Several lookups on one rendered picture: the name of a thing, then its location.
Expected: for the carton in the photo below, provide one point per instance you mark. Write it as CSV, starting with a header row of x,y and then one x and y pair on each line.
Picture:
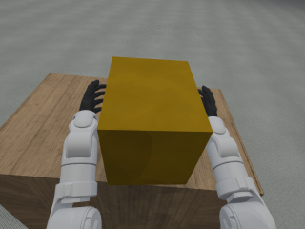
x,y
153,127

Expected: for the robot left hand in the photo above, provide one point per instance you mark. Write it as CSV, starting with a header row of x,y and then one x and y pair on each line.
x,y
88,101

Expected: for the left robot forearm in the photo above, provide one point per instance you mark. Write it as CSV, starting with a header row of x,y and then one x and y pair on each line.
x,y
79,159

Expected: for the robot right upper arm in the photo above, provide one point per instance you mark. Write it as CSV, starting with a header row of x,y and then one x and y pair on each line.
x,y
245,215

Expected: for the pedestal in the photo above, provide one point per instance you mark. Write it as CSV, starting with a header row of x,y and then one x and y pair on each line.
x,y
31,149

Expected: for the right robot forearm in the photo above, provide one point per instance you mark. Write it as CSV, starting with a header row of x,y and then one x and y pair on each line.
x,y
232,181

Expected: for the robot left upper arm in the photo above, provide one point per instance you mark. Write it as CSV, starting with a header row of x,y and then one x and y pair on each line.
x,y
86,217

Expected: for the robot right hand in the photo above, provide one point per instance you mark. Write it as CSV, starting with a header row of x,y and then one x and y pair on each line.
x,y
208,101

